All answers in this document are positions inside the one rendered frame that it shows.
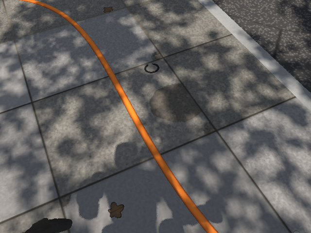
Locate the robot left hand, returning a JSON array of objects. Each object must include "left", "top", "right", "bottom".
[{"left": 24, "top": 218, "right": 72, "bottom": 233}]

